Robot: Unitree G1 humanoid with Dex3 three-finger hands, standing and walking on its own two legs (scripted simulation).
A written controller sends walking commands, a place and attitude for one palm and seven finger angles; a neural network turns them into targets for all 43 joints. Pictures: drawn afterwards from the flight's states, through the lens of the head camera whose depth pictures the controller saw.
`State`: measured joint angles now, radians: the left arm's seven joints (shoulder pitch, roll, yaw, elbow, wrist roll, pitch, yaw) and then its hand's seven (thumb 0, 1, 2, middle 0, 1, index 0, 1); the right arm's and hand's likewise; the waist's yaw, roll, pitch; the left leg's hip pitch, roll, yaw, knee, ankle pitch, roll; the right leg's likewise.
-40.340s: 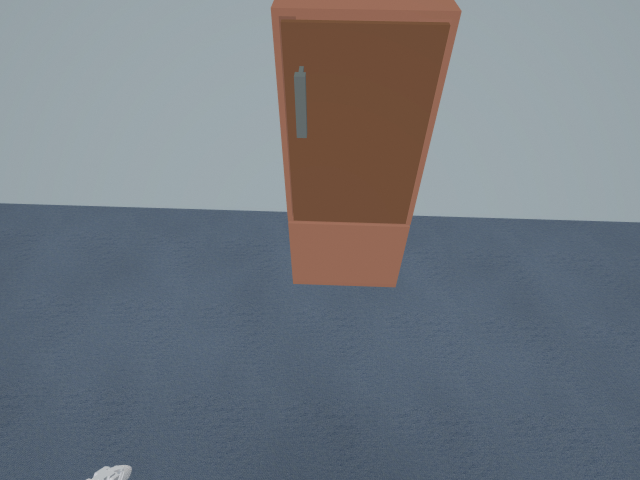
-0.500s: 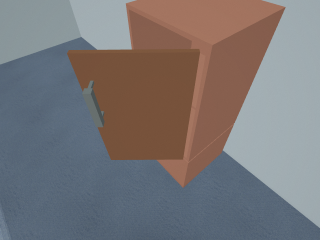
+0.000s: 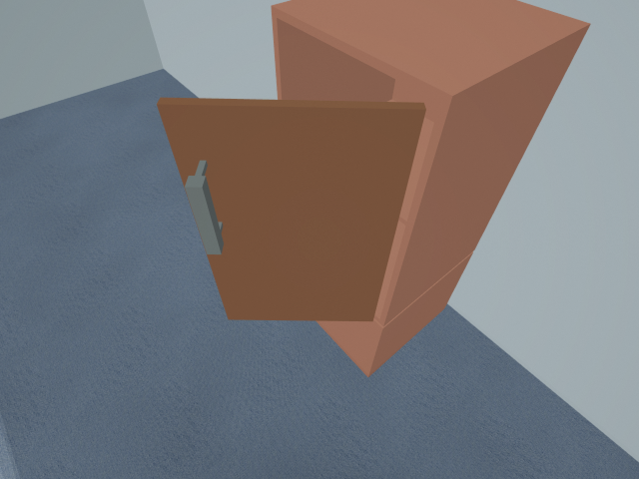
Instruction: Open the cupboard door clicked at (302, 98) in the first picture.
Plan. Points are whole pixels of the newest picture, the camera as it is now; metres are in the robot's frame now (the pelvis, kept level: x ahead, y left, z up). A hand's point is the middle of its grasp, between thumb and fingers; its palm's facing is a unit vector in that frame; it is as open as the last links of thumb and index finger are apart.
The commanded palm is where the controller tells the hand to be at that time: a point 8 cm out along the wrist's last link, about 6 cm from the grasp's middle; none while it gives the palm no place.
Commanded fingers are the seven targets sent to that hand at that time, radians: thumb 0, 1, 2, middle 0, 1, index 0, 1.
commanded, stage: come to a stop and stand still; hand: left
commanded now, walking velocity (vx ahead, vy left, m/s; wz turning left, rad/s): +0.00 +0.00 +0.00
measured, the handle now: (208, 208) +0.50 +0.21 +0.03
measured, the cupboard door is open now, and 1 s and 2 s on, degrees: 49 49 49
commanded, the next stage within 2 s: look again from close up in 0.20 s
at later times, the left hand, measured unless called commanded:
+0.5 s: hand out of the picture +0.03 +0.20 -0.17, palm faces +0.01 -0.98 -0.22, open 7.4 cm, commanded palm none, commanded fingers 0.00 0.90 0.90 -0.20 -0.30 -0.20 -0.30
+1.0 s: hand out of the picture +0.12 +0.20 -0.11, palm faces +0.22 -0.95 -0.22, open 7.4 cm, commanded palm +0.11 +0.25 -0.06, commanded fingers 0.00 0.76 0.84 -0.21 -0.39 -0.21 -0.39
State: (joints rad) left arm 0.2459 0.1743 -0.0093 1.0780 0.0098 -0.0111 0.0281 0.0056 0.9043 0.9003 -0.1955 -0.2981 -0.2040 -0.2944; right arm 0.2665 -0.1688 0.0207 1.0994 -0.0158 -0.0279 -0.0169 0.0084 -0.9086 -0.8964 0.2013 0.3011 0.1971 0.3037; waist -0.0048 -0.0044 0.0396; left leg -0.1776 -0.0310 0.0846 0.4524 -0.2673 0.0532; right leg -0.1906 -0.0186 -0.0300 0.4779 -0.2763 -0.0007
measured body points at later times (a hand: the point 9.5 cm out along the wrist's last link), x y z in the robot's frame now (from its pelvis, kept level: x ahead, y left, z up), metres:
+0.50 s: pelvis +0.01 +0.01 +0.00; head +0.03 +0.01 +0.45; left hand +0.03 +0.25 -0.16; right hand +0.05 -0.23 -0.15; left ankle -0.01 +0.08 -0.74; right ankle -0.01 -0.12 -0.74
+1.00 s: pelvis +0.01 +0.00 +0.00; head +0.02 +0.00 +0.45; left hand +0.10 +0.25 -0.09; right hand +0.06 -0.24 -0.14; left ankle -0.01 +0.08 -0.74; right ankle -0.01 -0.12 -0.74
